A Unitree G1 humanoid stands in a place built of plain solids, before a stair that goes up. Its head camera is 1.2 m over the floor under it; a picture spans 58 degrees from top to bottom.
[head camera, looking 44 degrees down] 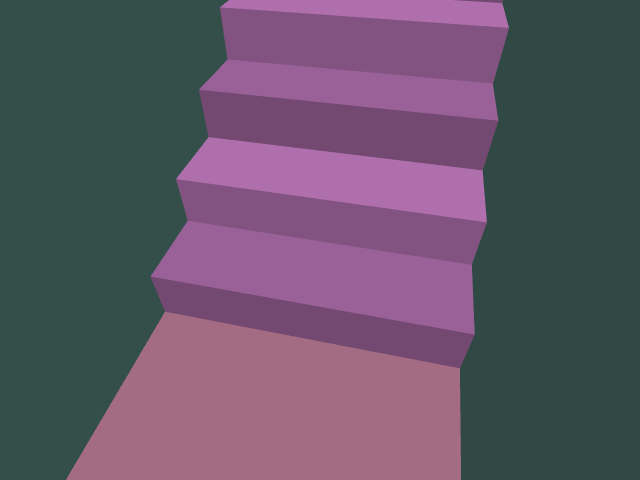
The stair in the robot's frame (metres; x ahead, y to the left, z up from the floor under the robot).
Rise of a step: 0.18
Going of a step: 0.27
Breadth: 0.98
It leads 13 degrees to the right of straight ahead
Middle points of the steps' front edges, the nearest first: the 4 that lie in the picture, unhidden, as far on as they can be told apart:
0.78 0.05 0.18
1.04 -0.01 0.37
1.31 -0.07 0.55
1.57 -0.12 0.73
